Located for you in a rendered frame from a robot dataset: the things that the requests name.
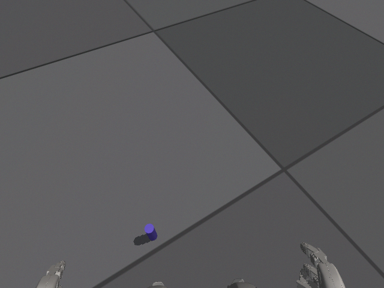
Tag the can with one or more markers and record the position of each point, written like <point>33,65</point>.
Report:
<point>150,231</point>

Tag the left robot hand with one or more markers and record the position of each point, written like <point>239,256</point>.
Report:
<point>54,274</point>

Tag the right robot hand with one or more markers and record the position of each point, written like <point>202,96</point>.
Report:
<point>326,274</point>

